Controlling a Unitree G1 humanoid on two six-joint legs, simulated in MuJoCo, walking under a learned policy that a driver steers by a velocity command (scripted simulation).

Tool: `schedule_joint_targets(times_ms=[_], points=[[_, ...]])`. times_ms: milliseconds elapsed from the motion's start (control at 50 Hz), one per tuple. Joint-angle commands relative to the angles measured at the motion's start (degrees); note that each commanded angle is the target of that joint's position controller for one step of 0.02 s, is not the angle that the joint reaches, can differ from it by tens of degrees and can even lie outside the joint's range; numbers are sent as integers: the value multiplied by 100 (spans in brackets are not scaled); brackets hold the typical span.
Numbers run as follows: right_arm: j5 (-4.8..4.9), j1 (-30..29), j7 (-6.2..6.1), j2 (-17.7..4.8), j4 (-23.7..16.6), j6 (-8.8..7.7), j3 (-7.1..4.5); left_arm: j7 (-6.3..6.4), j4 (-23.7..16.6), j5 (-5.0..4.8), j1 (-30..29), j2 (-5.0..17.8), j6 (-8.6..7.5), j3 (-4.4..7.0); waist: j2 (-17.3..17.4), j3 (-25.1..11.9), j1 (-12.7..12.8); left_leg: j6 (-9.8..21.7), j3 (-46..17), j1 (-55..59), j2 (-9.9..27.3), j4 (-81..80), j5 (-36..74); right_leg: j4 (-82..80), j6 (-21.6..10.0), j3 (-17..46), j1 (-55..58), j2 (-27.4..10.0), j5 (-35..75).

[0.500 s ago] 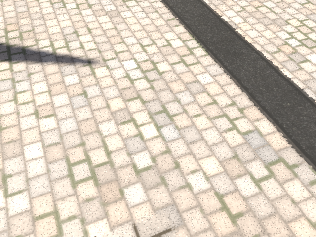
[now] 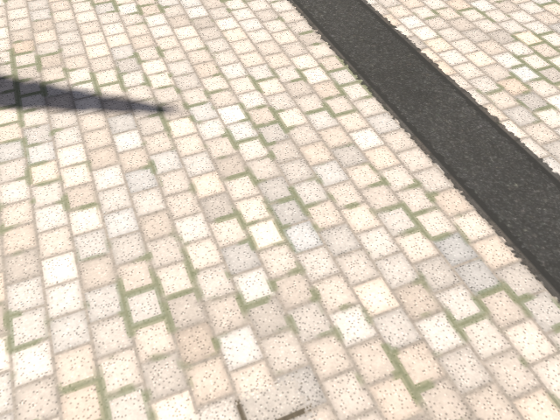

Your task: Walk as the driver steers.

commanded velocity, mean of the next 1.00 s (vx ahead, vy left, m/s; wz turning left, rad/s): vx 0.30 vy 0.00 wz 0.00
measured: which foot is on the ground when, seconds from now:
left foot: down 0.00-0.14, up 0.16-0.36, down 0.38-0.88, up 0.90-1.00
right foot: down 0.00-0.40, up 0.42-0.86, down 0.88-1.00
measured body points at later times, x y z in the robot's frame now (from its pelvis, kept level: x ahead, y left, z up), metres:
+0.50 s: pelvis +0.12 +0.06 -0.01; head +0.14 +0.07 +0.44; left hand +0.08 +0.29 -0.17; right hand +0.14 -0.20 -0.15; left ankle +0.12 +0.13 -0.74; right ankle +0.01 -0.07 -0.66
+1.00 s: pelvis +0.38 +0.04 -0.01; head +0.42 +0.03 +0.43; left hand +0.47 +0.27 -0.16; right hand +0.34 -0.19 -0.17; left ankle +0.23 +0.14 -0.64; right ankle +0.46 -0.02 -0.74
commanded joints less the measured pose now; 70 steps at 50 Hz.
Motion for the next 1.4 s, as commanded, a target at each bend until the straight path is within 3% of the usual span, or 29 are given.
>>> schedule_joint_targets(times_ms=[20, 60, 120, 180, 240, 320, 360, 380, 400, 420, 440, 480, 560, 740, 800, 840, 860, 880, 900, 920, 960, 980, 1020, 1060, 1180, 1260, 1300, 1320, 1400], points=[[0, 363, -17, -422, -17, -14, -56, 16, -10, 1, 508, 425, -18, 60, -42, 284, -2, 165, -530, 402, 555, -199, 828, -437, -112, 505, -734, -718, 1336], [1, 376, -19, -408, -2, -13, -54, 17, -7, 1, 531, 411, -20, 60, -44, 293, -2, 161, -527, 398, 554, -195, 823, -441, -113, 504, -731, -720, 1345], [-33, 272, 11, -421, -66, 18, -81, 3, 19, 27, 731, 598, 14, 154, -294, 378, 98, 218, -224, 71, 168, 230, -800, -732, -346, 732, -809, -664, -886], [-174, -246, 121, -316, -426, -20, -93, -21, 7, 17, 1083, 880, 50, 313, -833, 1217, 375, 245, 353, -1494, -73, 1450, -1597, -1417, -984, 1954, -747, -1553, -2829], [-168, -637, 203, -423, -811, -213, -152, -41, 23, 120, 1298, 869, -88, 375, -695, 1425, 439, 314, 195, -2571, 337, 2256, -1633, -1475, -1317, 2260, -100, -1976, -1679], [-37, -628, 316, -532, -1091, -404, -267, -76, -87, 106, 1095, 941, -266, 434, -632, 1012, 197, 361, 336, -1903, 267, 1582, -1205, -1065, -1099, 1528, 77, -1756, 210], [20, 400, 326, -409, -809, -421, -323, -108, -225, 22, 625, 977, -309, 436, -468, 692, -411, 421, 653, 178, -136, 674, -455, -370, -777, 854, -1014, -1353, 1062], [19, 1208, 280, -604, -517, -440, -444, -151, -257, 32, 618, 899, -364, 400, -50, 288, -715, 463, 520, 1486, -223, 471, -427, 635, -604, 439, -1589, -991, 1699], [-81, 2147, 199, -1176, -398, -475, -599, -217, -470, 2, 530, 577, -410, 293, 1139, -259, -1076, 822, -1533, 2457, 1209, -544, -1941, 2618, -261, -295, -2489, -324, 1001], [-71, 2547, 222, -1473, -214, -395, -642, -264, -632, 57, 662, 451, -419, 296, 1931, -472, -899, 1311, -3860, 2615, 2230, -1531, -2689, 4128, -191, -354, -3437, 260, -1315], [-69, 1748, 209, -1138, -383, -332, -541, -296, -691, 172, 361, 642, -371, 350, 866, 160, -456, 1264, -3638, 1837, 2182, -1506, -3263, 4831, -327, 66, -3681, -280, -960], [-71, 680, 243, -870, -777, -410, -434, -396, -729, 119, 131, 451, -413, 328, 54, 609, -62, 1091, -2387, 804, 1778, -1582, -1910, 4638, -368, 95, -3445, -694, 146], [-41, 1006, 191, -599, -597, -600, -275, -450, -757, 161, 190, 495, -242, 397, 287, 426, 186, 947, -1063, 775, 1267, -1576, 309, 4181, -164, -221, -3222, -756, 544], [-40, 1654, 136, -610, -433, -671, -168, -500, -1622, 57, -2050, 380, -183, 324, 459, 718, -158, 967, -200, 1041, 1056, -1604, 2530, 1717, -35, -851, -3324, -450, 1580], [-64, 1598, 88, -641, -379, -672, -159, -416, -1580, 65, -1816, 427, -245, 337, 477, 570, 6, 822, 18, 1289, 1096, -925, 4486, 1228, -265, -960, -2550, -153, 1582], [-75, 1408, 43, -753, -397, -671, -185, -322, -1188, 73, -666, 650, -347, 442, 584, -27, 443, 661, 27, 1497, 1034, 297, 5486, 1023, -460, -883, -1483, 143, 1518], [-5, 1278, 40, -821, -407, -652, -202, -280, -937, 118, 71, 743, -426, 500, 510, -344, 798, 552, 122, 1302, 882, 1283, 5000, 391, -545, -816, -627, 64, 2205], [75, 1387, 50, -699, -484, -651, -169, -234, -756, 257, 735, 1093, -482, 592, 231, -890, 925, 453, 195, 429, 626, 2606, 3131, 596, -690, -173, 670, -759, 3623], [245, 2291, 28, -69, -448, -585, -85, -272, -740, 354, 995, 1541, -474, 675, -1043, -1852, 498, 275, 444, -992, -320, 4959, -2537, 1143, -1641, 1881, 2217, -2731, 7043], [255, 2488, -4, -417, -316, -488, -201, -320, -818, -13, 872, 1511, -387, 701, -515, -2491, 494, 262, -380, -1244, -374, 5707, -2488, 695, -2126, 2596, 2103, -2847, 6667], [-55, 1269, 44, -468, -616, -447, -236, -283, -1023, -63, -378, 765, -355, 483, -165, -794, 224, 217, -353, -1594, 81, 5201, -1653, -99, -1697, 1520, 277, -2232, 5028], [-128, 1065, 74, -468, -643, -405, -273, -244, -967, -29, -422, 540, -376, 411, -71, -457, 118, 196, -373, -1432, 209, 4860, -1473, -317, -1484, 1119, -250, -1988, 4930], [-176, 1259, 134, -206, -551, -220, -239, -178, -833, -3, -351, 311, -399, 294, -94, -366, -138, 137, -324, -627, 278, 4146, -1299, -539, -1195, 506, -1061, -1673, 4856], [-133, 1388, 121, 3, -476, -77, -185, -195, -795, 57, -361, 477, -467, 273, -189, -442, -325, 76, -182, -171, 201, 3480, -1260, -544, -1113, 142, -1397, -1503, 5105], [-90, 591, 5, -260, -559, 130, -144, -202, -717, 90, -89, 731, -300, 255, -603, -366, -80, 57, 47, 51, 228, 1733, -877, -918, -897, 293, -1597, -1377, 1573], [-120, 487, 4, -186, -472, 40, -67, -159, -692, 14, -109, 636, -132, 229, -242, 161, -116, 114, 27, 583, 303, 307, -267, -970, -564, 564, -2072, -1277, -527], [-136, 522, -20, -396, -457, -96, -59, -157, -628, -11, 263, 466, -107, 223, 188, 358, 142, 195, -637, 585, 856, -212, 83, -778, -216, 393, -2039, -884, -328], [-30, 448, -5, -389, -382, -123, -65, -163, -555, -40, 380, 340, -73, 210, 632, 478, 222, 252, -704, -122, 830, -370, -275, -630, -145, 97, -1451, -621, 217], [19, 411, -18, -251, -342, -215, -16, -142, -444, 13, 345, 461, -53, 245, 380, 229, 223, 154, -542, -270, 680, -580, -58, -370, -158, 122, -530, -753, 995]])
